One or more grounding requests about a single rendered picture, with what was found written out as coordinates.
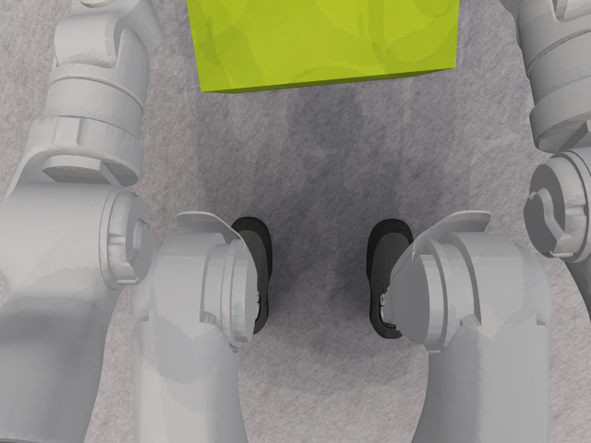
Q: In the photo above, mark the carton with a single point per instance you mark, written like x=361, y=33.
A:
x=256, y=45

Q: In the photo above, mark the robot right foot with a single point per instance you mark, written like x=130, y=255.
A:
x=387, y=242

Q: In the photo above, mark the robot left shin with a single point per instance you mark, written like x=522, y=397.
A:
x=188, y=222

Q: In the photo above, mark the robot left forearm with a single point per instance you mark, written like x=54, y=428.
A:
x=90, y=129

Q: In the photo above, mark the robot right upper arm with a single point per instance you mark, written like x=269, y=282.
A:
x=558, y=213

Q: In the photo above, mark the robot right forearm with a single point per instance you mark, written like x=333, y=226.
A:
x=555, y=39

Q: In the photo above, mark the robot left upper arm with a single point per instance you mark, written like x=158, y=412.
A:
x=67, y=250

